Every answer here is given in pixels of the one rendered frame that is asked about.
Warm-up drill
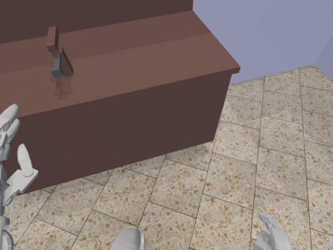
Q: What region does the tap lever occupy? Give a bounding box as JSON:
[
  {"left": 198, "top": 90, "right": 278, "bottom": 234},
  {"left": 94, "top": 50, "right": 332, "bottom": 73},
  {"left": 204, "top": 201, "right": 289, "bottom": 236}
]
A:
[{"left": 51, "top": 53, "right": 63, "bottom": 78}]

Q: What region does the robot left forearm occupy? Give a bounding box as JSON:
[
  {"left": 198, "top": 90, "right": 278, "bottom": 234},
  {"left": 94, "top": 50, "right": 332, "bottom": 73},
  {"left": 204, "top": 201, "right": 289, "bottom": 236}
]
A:
[{"left": 0, "top": 216, "right": 14, "bottom": 250}]

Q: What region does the right robot hand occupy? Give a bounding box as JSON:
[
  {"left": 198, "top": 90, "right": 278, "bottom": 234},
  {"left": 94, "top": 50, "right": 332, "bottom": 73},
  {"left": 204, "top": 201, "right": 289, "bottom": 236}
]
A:
[{"left": 253, "top": 211, "right": 293, "bottom": 250}]

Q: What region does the counter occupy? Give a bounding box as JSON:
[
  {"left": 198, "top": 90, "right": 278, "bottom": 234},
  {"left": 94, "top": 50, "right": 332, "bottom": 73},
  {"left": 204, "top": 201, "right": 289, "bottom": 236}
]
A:
[{"left": 0, "top": 0, "right": 241, "bottom": 196}]

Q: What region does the left robot thigh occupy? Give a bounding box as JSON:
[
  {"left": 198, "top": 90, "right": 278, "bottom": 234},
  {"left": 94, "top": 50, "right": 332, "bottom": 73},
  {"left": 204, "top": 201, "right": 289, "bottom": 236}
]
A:
[{"left": 110, "top": 228, "right": 145, "bottom": 250}]

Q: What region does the left robot hand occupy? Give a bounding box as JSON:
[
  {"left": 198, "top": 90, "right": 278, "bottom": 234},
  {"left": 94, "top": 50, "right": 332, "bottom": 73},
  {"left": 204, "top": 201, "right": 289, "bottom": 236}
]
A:
[{"left": 0, "top": 104, "right": 38, "bottom": 216}]

